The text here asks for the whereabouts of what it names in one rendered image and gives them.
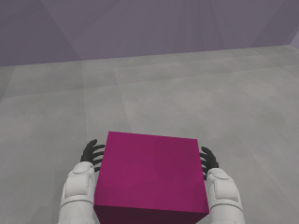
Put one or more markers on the right robot forearm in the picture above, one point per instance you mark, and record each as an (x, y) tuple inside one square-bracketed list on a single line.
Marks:
[(224, 199)]

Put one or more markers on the left robot forearm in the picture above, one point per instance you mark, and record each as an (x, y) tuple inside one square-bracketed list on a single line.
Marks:
[(78, 195)]

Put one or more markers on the robot right hand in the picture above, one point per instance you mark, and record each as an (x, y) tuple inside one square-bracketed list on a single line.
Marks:
[(210, 161)]

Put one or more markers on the robot left hand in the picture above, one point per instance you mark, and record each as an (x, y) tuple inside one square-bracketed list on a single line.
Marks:
[(88, 154)]

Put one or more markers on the carton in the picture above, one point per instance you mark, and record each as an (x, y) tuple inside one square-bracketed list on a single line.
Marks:
[(150, 179)]

